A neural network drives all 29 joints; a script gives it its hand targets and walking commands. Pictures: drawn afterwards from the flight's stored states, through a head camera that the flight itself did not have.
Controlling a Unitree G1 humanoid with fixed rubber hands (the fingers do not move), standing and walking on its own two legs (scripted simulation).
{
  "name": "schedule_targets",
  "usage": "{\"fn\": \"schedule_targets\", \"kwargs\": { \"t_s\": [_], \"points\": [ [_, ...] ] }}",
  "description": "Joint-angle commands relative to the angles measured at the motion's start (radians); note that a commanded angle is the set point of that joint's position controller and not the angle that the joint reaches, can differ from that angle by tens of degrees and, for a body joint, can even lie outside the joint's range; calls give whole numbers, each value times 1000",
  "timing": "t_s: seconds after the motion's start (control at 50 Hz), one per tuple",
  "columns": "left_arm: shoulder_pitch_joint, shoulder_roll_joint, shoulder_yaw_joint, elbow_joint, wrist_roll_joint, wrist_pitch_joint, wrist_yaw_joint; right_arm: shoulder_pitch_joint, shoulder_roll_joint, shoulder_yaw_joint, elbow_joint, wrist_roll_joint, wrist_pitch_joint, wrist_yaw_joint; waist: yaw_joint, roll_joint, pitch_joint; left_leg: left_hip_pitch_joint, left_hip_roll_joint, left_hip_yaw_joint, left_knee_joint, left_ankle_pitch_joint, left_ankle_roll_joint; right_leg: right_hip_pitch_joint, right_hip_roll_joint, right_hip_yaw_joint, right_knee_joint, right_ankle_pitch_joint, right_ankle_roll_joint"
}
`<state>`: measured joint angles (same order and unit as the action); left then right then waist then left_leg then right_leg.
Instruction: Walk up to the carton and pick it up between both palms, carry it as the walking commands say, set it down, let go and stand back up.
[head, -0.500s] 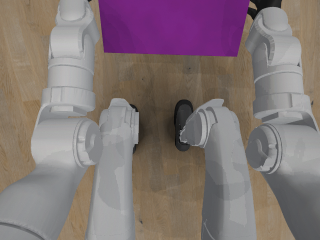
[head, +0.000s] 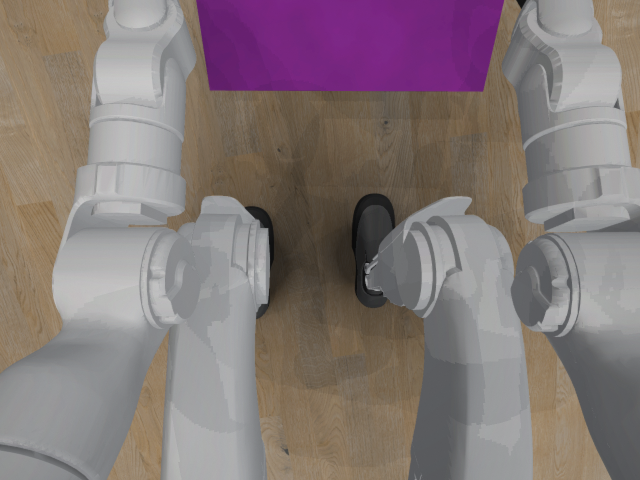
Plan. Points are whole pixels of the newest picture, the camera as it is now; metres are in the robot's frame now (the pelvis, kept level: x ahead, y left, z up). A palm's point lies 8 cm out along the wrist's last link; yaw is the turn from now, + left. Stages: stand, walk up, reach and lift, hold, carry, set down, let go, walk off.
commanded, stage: set down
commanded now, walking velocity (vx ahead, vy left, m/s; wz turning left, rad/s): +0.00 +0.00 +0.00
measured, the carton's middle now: out of the picture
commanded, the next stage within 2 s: none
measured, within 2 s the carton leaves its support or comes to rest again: rests again in 1.10 s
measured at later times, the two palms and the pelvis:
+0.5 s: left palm out of the picture +0.56 +0.18 -0.22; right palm out of the picture +0.55 -0.18 -0.22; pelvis +0.02 +0.00 -0.04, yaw -1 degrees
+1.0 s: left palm out of the picture +0.57 +0.18 -0.23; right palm out of the picture +0.56 -0.18 -0.24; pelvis +0.02 +0.01 -0.06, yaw -1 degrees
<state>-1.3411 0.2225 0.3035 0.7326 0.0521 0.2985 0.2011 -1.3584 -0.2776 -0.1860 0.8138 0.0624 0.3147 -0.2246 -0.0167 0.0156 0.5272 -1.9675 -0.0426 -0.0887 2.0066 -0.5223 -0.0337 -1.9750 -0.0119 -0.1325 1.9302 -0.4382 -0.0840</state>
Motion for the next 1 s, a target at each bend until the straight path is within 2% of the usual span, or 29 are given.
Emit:
{"fn": "schedule_targets", "kwargs": {
  "t_s": [0.0, 0.12, 0.22, 0.3, 0.44, 0.6, 0.78, 0.98],
  "points": [
    [-723, -885, -528, -185, -220, -85, -316, -806, 774, 432, -269, 270, -129, 373, -25, 127, -2072, 477, -72, 164, -103, 181, 55, 712, 102, 163, -61, 245, 36],
    [-750, -823, -527, -172, -240, -112, -294, -815, 724, 424, -231, 283, -156, 351, -25, 131, -1993, 446, -68, 166, -65, 186, 54, 681, 96, 171, -26, 252, 35],
    [-726, -783, -490, -73, -250, -133, -296, -809, 663, 388, -174, 266, -184, 338, -40, 117, -1842, 345, -67, 162, -33, 182, 56, 669, 89, 183, 0, 268, 35],
    [-735, -744, -482, -51, -267, -153, -294, -785, 633, 367, -138, 269, -203, 332, -48, 125, -1800, 324, -63, 157, -6, 212, 52, 662, 90, 184, 28, 307, 35],
    [-661, -754, -474, 4, -267, -164, -290, -750, 627, 370, -92, 289, -221, 343, -38, 125, -1742, 338, -58, 143, 20, 274, 50, 616, 92, 179, 62, 351, 34],
    [-666, -769, -440, 46, -251, -161, -305, -757, 618, 337, -57, 276, -222, 367, -46, 128, -1599, 293, -55, 133, 25, 239, 54, 511, 89, 175, 69, 288, 32],
    [-644, -774, -399, 103, -233, -158, -329, -741, 633, 311, -11, 253, -213, 389, -38, 111, -1479, 223, -51, 137, 42, 202, 59, 462, 83, 178, 78, 244, 36],
    [-570, -814, -372, 152, -215, -148, -359, -687, 673, 311, 18, 242, -198, 413, -22, 99, -1424, 172, -45, 142, 63, 203, 61, 440, 79, 179, 98, 255, 41]
  ]
}}
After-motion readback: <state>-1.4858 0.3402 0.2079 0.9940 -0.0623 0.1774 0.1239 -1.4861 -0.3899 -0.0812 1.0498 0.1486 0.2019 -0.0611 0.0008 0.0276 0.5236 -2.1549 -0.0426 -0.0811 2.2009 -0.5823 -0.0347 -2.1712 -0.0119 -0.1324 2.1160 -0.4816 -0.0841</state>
